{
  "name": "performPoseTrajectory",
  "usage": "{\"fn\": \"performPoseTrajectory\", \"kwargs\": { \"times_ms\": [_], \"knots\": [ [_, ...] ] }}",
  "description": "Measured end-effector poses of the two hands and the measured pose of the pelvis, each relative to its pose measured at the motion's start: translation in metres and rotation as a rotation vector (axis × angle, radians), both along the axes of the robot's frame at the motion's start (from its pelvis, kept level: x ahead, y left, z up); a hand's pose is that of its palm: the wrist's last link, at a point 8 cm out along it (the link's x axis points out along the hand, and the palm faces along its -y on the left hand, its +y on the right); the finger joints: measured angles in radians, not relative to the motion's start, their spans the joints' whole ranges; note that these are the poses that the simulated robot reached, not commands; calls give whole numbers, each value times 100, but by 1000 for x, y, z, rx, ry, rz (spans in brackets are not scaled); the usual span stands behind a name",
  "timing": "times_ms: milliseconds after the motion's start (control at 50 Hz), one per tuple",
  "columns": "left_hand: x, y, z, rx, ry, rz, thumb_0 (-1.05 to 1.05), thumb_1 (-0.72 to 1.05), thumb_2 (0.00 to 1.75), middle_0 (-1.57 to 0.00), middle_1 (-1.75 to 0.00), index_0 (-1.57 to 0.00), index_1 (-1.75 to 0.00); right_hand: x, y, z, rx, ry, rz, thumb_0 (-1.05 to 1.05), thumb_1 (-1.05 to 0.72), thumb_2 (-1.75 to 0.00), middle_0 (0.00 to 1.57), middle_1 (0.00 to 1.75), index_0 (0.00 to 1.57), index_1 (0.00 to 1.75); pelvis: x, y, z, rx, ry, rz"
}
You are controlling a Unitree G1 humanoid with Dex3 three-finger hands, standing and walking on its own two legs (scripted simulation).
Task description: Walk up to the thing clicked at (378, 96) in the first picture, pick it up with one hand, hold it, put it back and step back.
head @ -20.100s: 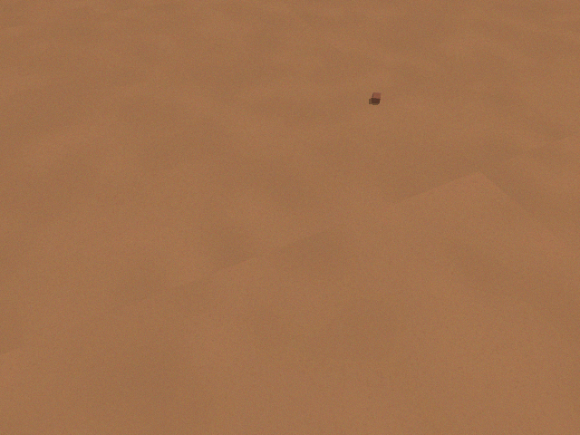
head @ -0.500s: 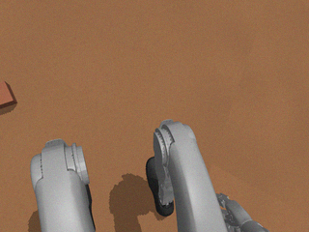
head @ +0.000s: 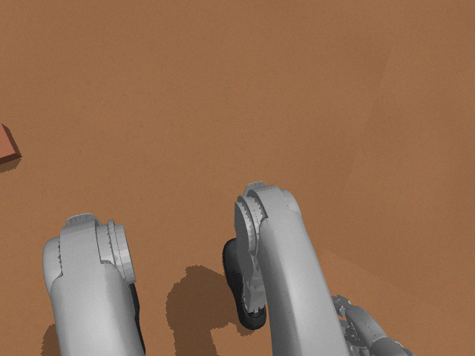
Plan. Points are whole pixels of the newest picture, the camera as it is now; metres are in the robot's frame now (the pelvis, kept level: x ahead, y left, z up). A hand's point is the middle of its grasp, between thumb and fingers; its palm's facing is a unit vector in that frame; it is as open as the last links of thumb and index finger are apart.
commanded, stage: rise first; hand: left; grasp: from above
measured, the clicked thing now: out of the picture +0.47 +0.35 -0.30
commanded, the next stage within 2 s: approach in 0.46 s
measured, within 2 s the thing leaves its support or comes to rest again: neither
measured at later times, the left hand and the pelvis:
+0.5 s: hand out of the picture +0.43 +0.38 -0.17, palm faces -0.39 -0.16 -0.91, open 14.1 cm; pelvis +0.00 +0.00 +0.00, yaw +0 degrees
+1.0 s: hand out of the picture +0.49 +0.33 -0.18, palm faces -0.35 -0.15 -0.92, open 14.4 cm; pelvis +0.00 +0.00 +0.00, yaw -1 degrees
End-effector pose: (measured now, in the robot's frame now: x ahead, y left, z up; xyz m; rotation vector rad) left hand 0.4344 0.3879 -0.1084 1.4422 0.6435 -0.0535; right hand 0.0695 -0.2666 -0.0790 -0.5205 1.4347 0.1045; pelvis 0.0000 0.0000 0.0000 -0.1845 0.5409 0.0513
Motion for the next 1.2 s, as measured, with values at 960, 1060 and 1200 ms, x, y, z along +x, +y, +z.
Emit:
{"fn": "performPoseTrajectory", "kwargs": {
  "times_ms": [960,1060,1200],
  "knots": [
    [47,-56,-19,-27,-42,-71,0,-58,104,-10,-96,-7,-99,-19,-4,11,-32,5,-20,0,-89,-89,20,30,20,30,1,-2,-2,-2,8,-13],
    [58,-58,-11,4,-113,-29,0,-59,105,-10,-96,-7,-99,-34,-4,13,-28,39,-49,0,-89,-89,20,30,20,30,3,-2,-2,-1,17,-20],
    [45,-36,4,72,-32,56,0,-59,105,-10,-94,-6,-97,-33,0,4,23,37,-75,0,-89,-89,20,30,20,30,5,-2,1,8,31,-23]
  ]
}}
